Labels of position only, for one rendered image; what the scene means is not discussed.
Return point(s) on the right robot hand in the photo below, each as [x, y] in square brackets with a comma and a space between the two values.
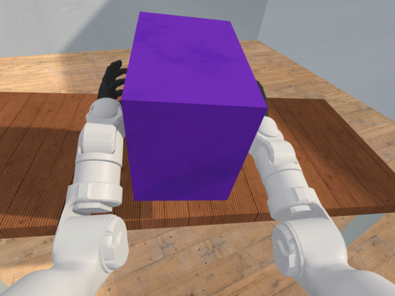
[262, 91]

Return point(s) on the table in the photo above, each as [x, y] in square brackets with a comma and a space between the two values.
[38, 147]

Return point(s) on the carton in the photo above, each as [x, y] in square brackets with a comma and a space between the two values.
[191, 108]

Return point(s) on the robot left forearm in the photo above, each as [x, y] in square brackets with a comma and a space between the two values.
[96, 184]

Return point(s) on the robot right forearm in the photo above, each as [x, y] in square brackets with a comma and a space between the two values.
[289, 197]

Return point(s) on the robot right upper arm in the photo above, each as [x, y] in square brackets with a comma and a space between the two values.
[312, 252]

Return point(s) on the left robot hand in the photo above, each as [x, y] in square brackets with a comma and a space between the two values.
[108, 86]

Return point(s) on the robot left upper arm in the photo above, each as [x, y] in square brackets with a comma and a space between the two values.
[86, 250]

